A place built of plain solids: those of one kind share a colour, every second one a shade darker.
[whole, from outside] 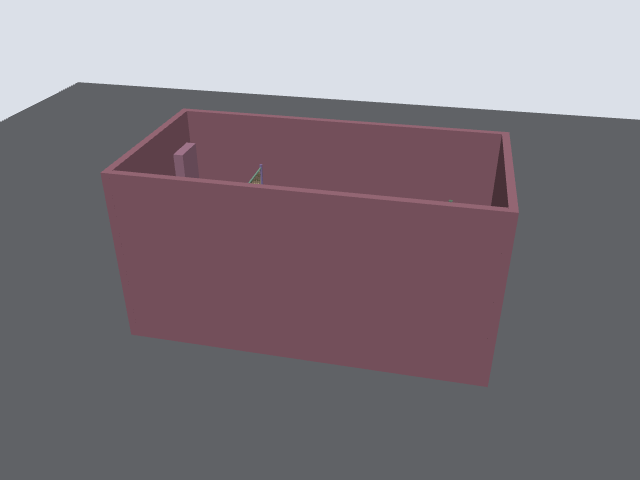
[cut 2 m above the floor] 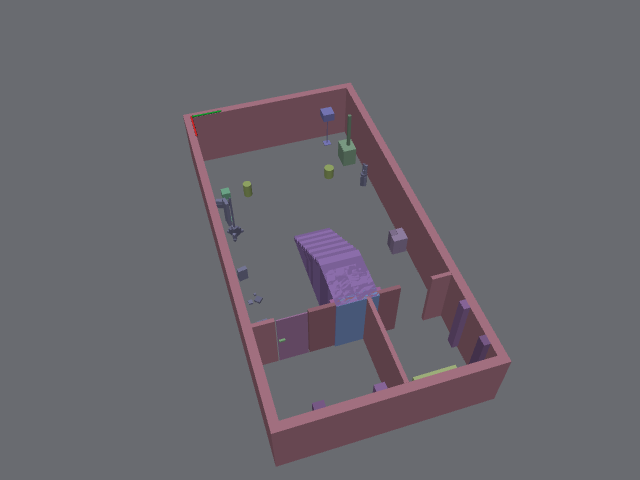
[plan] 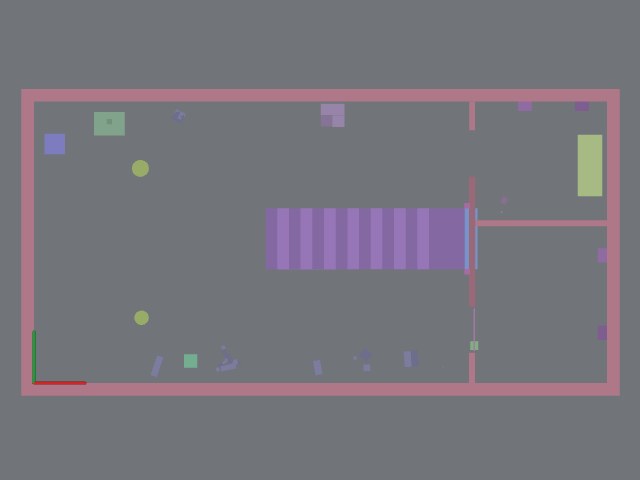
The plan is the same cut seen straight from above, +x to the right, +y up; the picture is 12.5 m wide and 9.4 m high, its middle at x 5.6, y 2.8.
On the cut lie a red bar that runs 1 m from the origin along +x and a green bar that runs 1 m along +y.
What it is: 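A dwelling of one tall room, 11.2 x 5.5 m inside and 5.8 m high, with a sleeping gallery 2.99 m up across one short end and a free-standing straight stair of 18 risers to it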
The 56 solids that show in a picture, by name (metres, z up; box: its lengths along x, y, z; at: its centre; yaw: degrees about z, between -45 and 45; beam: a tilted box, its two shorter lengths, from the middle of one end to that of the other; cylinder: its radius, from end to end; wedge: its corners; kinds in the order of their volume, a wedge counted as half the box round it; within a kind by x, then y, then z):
{
 "wall_1": {"box": [0.25, 6.01, 5.99], "at": [-0.12, 2.75, 2.95]},
 "wall_2": {"box": [11.72, 0.25, 5.99], "at": [5.61, -0.12, 2.95]},
 "wall_3": {"box": [11.72, 0.25, 5.99], "at": [5.61, 5.63, 2.95]},
 "wall_4": {"box": [0.12, 0.59, 2.89], "at": [8.58, 0.3, 1.39]},
 "wall_5": {"box": [0.12, 2.55, 2.89], "at": [8.58, 2.77, 1.39]},
 "wall_6": {"box": [0.12, 0.56, 2.89], "at": [8.58, 5.23, 1.39]},
 "wall_7": {"box": [2.58, 0.12, 2.89], "at": [9.93, 3.13, 1.39]},
 "wall_8": {"box": [0.25, 6.01, 5.99], "at": [11.34, 2.75, 2.95]},
 "step_1": {"box": [0.7, 1.2, 0.22], "at": [4.89, 2.82, 0.06]},
 "step_2": {"box": [0.7, 1.2, 0.38], "at": [5.11, 2.82, 0.14]},
 "step_3": {"box": [0.7, 1.2, 0.55], "at": [5.34, 2.82, 0.22]},
 "step_4": {"box": [0.7, 1.2, 0.71], "at": [5.57, 2.82, 0.31]},
 "step_5": {"box": [0.7, 1.2, 0.88], "at": [5.8, 2.82, 0.39]},
 "step_6": {"box": [0.7, 1.2, 1.05], "at": [6.03, 2.82, 0.47]},
 "step_7": {"box": [0.7, 1.2, 1.21], "at": [6.26, 2.82, 0.56]},
 "step_8": {"box": [0.7, 1.2, 1.38], "at": [6.49, 2.82, 0.64]},
 "step_9": {"box": [0.7, 1.2, 1.54], "at": [6.71, 2.82, 0.72]},
 "step_10": {"box": [0.7, 1.2, 1.71], "at": [6.94, 2.82, 0.81]},
 "step_11": {"box": [0.7, 1.2, 1.88], "at": [7.17, 2.82, 0.89]},
 "step_12": {"box": [0.7, 1.2, 2.04], "at": [7.4, 2.82, 0.97]},
 "step_13": {"box": [0.7, 1.2, 2.21], "at": [7.63, 2.82, 1.05]},
 "step_14": {"box": [0.7, 1.2, 2.37], "at": [7.86, 2.82, 1.14]},
 "step_15": {"box": [0.7, 1.2, 2.54], "at": [8.09, 2.82, 1.22]},
 "step_16": {"box": [0.7, 1.2, 2.71], "at": [8.31, 2.82, 1.3]},
 "step_17": {"box": [0.49, 1.2, 2.87], "at": [8.43, 2.82, 1.39]},
 "head_base_1": {"box": [0.27, 1.2, 2.94], "at": [8.55, 2.82, 1.42]},
 "slotfit_gallery_storage_1": {"box": [0.36, 1.2, 1.94], "at": [11.0, 1.01, 3.91]},
 "slotfit_kitchen_wall_table_1": {"box": [0.48, 1.21, 0.97], "at": [10.89, 4.26, 0.43]},
 "curtains_1": {"box": [0.28, 0.19, 2.25], "at": [9.61, 5.42, 1.18]},
 "curtains_2": {"box": [0.28, 0.19, 2.25], "at": [10.73, 5.42, 1.18]},
 "curtains_3": {"box": [0.19, 0.28, 2.21], "at": [11.13, 0.98, 1.17]},
 "curtains_4": {"box": [0.19, 0.28, 2.21], "at": [11.13, 2.5, 1.17]},
 "stove_1": {"box": [0.61, 0.46, 0.75], "at": [1.47, 5.08, 0.32]},
 "stove_2": {"box": [0.1, 0.1, 5.11], "at": [1.47, 5.12, 3.24]},
 "slotfit_storage_1": {"box": [0.23, 0.23, 0.69], "at": [5.72, 5.13, 0.3]},
 "slotfit_storage_2": {"box": [0.47, 0.23, 0.69], "at": [5.85, 5.36, 0.3]},
 "slotfit_storage_3": {"box": [0.24, 0.24, 0.69], "at": [5.96, 5.13, 0.3]},
 "clutter_clhall_1": {"box": [0.13, 0.41, 0.36], "at": [2.41, 0.33, 0.13], "yaw": -18.9},
 "clutter_clhall_2": {"cylinder": 0.1, "from": [2.83, 5.21, -0.05], "to": [2.83, 5.21, 0.52]},
 "clutter_clhall_3": {"box": [0.05, 0.05, 1.78], "at": [3.77, 0.46, 0.84], "yaw": 29.0},
 "clutter_clhall_4": {"box": [0.3, 0.11, 0.99], "at": [3.81, 0.31, 1.18], "yaw": 11.0},
 "clutter_clhall_5": {"box": [0.1, 0.2, 0.45], "at": [3.81, 0.48, 0.17], "yaw": 29.0},
 "clutter_clhall_6": {"box": [0.14, 0.29, 0.52], "at": [5.55, 0.3, 0.21], "yaw": 10.3},
 "clutter_clhall_7": {"box": [0.19, 0.19, 0.12], "at": [6.49, 0.55, 0.01], "yaw": -41.3},
 "clutter_clhall_8": {"box": [0.13, 0.13, 0.12], "at": [6.52, 0.3, 0.01], "yaw": 3.7},
 "clutter_clhall_9": {"box": [0.14, 0.15, 0.14], "at": [7.31, 0.55, 0.02], "yaw": 3.8},
 "clutter_clhall_10": {"box": [0.14, 0.16, 0.14], "at": [7.32, 0.39, 0.02], "yaw": 3.8},
 "clutter_clhall_11": {"box": [0.14, 0.16, 0.14], "at": [7.45, 0.56, 0.02], "yaw": 3.8},
 "clutter_clhall_12": {"box": [0.15, 0.16, 0.14], "at": [7.46, 0.4, 0.02], "yaw": 3.8},
 "slotfit_known_1": {"cylinder": 0.17, "from": [2.08, 4.2, -0.05], "to": [2.08, 4.2, 0.39]},
 "slotfit_known_2": {"cylinder": 0.14, "from": [2.11, 1.28, -0.05], "to": [2.11, 1.28, 0.5]},
 "doorleaf_door_1": {"box": [0.037, 0.84, 2.08], "at": [8.62, 1.04, 0.99]},
 "slotfit_corner_1": {"box": [0.4, 0.4, 0.3], "at": [0.41, 4.68, 1.33]},
 "slotfit_hallpiece_corner_1": {"box": [0.26, 0.26, 0.25], "at": [3.07, 0.43, 1.23]},
 "gal_guard_newel_1": {"box": [0.09, 0.09, 1.15], "at": [8.47, 0.04, 3.51]},
 "doorfit_door_1": {"box": [0.16, 0.17, 0.06], "at": [8.62, 0.73, 1.06]}
}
